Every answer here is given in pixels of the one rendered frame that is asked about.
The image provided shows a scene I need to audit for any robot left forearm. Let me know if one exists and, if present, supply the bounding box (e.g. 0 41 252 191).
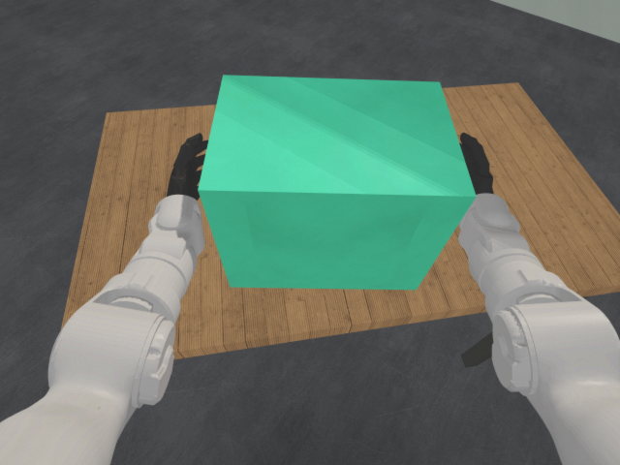
48 195 205 386

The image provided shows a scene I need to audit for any robot right upper arm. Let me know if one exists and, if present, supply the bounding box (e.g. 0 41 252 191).
492 301 620 465

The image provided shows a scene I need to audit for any robot right hand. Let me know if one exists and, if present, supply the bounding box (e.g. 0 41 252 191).
459 133 494 195

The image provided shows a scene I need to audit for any carton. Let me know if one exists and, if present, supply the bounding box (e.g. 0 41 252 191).
198 75 476 290

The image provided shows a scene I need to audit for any robot right forearm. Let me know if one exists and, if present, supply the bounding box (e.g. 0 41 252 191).
458 193 620 353

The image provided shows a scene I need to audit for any robot left upper arm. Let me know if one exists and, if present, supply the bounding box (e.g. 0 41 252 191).
0 302 175 465

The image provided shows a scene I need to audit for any robot left hand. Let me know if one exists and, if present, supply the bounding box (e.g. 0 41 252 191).
167 133 208 200

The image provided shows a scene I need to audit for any table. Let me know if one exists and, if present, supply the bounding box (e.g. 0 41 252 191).
61 82 620 368

